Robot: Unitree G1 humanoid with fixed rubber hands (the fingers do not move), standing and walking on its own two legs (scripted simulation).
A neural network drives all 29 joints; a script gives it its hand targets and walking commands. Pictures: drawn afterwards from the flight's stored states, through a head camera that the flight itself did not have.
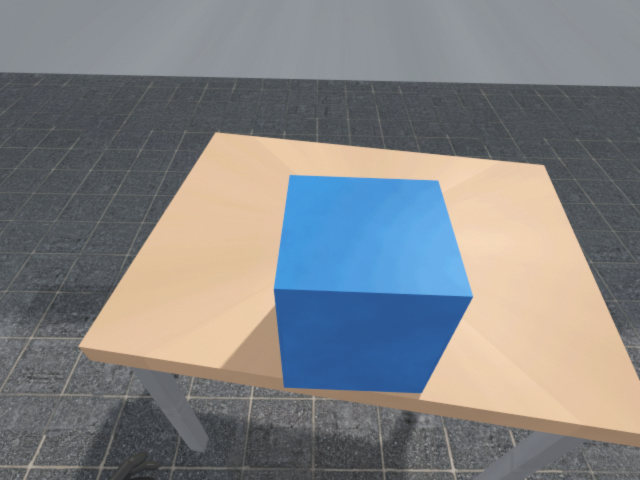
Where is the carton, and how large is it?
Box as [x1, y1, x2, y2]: [274, 175, 472, 392]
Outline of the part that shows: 290,175 274,283 274,295 284,387 421,392 472,297 438,181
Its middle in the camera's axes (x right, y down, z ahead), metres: +0.06 +0.07 +0.56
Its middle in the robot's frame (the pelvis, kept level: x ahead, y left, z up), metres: +0.40 -0.03 +0.02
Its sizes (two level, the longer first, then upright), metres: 0.210 0.200 0.250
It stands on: a table, 0.66 m high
